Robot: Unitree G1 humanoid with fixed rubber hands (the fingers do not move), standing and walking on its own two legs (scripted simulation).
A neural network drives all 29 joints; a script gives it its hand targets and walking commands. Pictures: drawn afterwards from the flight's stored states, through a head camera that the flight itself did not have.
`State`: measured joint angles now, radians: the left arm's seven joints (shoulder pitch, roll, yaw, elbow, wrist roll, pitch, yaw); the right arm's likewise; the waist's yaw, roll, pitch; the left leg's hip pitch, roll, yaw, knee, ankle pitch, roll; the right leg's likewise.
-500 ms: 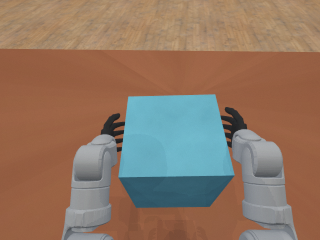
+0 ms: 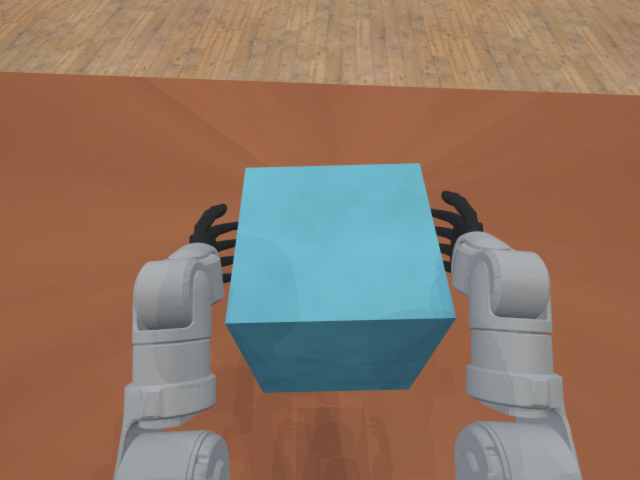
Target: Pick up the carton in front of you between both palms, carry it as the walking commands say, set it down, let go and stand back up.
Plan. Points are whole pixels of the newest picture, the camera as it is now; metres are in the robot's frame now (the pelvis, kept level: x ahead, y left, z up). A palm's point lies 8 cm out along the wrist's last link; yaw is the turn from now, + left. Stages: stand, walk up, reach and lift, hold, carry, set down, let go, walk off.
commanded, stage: carry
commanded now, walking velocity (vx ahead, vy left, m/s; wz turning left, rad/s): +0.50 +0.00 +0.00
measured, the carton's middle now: (334, 288) +0.37 +0.00 +0.02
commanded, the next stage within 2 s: none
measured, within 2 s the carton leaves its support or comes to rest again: neither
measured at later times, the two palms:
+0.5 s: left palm (238, 136) +0.65 +0.15 +0.05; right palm (405, 115) +0.71 -0.14 +0.05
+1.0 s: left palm (201, 71) +0.93 +0.27 +0.01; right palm (331, 51) +1.01 -0.01 +0.01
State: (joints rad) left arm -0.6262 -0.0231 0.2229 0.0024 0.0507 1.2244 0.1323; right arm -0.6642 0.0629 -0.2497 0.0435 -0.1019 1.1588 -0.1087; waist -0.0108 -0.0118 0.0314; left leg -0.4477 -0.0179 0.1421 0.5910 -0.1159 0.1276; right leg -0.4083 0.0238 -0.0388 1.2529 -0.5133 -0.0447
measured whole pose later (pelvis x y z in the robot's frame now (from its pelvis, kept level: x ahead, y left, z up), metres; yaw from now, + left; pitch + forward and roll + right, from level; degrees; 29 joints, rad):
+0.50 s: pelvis +0.33 -0.04 -0.04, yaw +8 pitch +5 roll +2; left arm -0.55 -0.06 0.21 0.00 0.08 1.21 0.13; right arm -0.64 0.00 -0.19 0.09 -0.04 1.16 -0.12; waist 0.00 0.01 0.04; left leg -0.59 0.02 0.00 1.19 -0.39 0.04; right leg -0.37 -0.02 -0.17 0.59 -0.17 -0.10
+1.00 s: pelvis +0.63 +0.04 -0.08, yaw +14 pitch +4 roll -1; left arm -0.60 0.00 0.17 0.09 0.04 1.22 0.12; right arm -0.60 0.04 -0.21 0.08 -0.08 1.17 -0.12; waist 0.01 0.00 0.01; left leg -0.34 -0.06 0.17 0.58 -0.21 0.19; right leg -0.61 -0.07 0.01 1.12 -0.36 -0.02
